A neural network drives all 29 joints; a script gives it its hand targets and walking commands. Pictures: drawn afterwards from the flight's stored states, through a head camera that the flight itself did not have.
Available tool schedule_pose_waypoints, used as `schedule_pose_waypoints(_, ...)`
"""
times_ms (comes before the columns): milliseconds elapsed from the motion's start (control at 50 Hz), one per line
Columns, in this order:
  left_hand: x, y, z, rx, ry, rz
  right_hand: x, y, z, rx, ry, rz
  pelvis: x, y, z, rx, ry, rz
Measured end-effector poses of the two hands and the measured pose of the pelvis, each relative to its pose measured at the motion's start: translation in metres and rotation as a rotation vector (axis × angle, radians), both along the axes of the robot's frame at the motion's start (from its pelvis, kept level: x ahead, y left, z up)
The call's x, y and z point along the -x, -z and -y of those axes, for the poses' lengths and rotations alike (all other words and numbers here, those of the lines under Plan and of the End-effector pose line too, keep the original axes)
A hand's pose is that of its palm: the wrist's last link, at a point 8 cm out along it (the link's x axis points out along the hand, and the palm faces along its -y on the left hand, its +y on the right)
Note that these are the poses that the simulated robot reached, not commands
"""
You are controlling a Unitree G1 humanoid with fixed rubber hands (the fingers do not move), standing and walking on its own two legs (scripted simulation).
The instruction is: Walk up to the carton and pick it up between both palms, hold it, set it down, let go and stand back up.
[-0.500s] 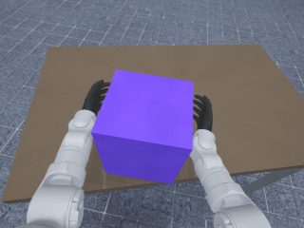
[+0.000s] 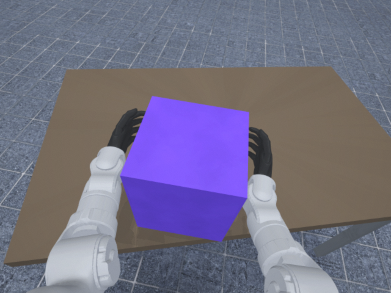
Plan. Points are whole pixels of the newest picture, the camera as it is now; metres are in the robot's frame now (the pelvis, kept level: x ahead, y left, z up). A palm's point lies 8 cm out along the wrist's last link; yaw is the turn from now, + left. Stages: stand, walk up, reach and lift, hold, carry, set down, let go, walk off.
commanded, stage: reach and lift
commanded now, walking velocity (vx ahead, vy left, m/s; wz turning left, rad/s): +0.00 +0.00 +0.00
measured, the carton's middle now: (189, 173) +0.37 +0.01 +0.00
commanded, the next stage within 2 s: none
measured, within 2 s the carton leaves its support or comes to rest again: leaves its support in 0.94 s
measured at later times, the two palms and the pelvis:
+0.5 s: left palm (121, 142) +0.41 +0.15 +0.06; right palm (262, 170) +0.34 -0.14 +0.05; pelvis +0.00 +0.00 +0.00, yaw +0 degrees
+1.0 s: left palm (134, 139) +0.41 +0.13 +0.07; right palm (275, 165) +0.35 -0.17 +0.06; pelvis +0.00 +0.00 +0.00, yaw +0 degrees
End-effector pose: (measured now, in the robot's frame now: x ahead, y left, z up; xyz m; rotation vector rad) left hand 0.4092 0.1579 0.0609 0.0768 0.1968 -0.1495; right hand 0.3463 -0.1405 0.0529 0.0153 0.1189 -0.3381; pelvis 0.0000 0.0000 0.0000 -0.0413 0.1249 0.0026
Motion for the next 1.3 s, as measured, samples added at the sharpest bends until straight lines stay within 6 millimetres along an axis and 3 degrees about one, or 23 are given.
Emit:
schedule_pose_waypoints(500,-0.002,-0.002,0.003,-0.005,0.013,0.030,0.005,0.001,0.002,0.013,0.015,0.056,-0.003,-0.002,-0.002,0.005,-0.001,0.025)
schedule_pose_waypoints(920,0.000,-0.006,0.028,-0.018,-0.030,0.024,0.004,-0.001,0.024,0.056,-0.009,0.021,0.002,-0.004,0.002,-0.001,-0.001,0.023)
schedule_pose_waypoints(1120,-0.004,-0.028,0.033,-0.064,-0.052,0.065,-0.007,-0.029,0.030,0.025,-0.032,0.057,-0.005,-0.004,0.005,-0.004,-0.001,0.018)
schedule_pose_waypoints(1300,0.009,-0.060,0.029,-0.075,-0.095,0.059,-0.006,-0.063,0.029,0.010,-0.072,0.050,0.000,-0.005,0.006,-0.006,-0.003,0.079)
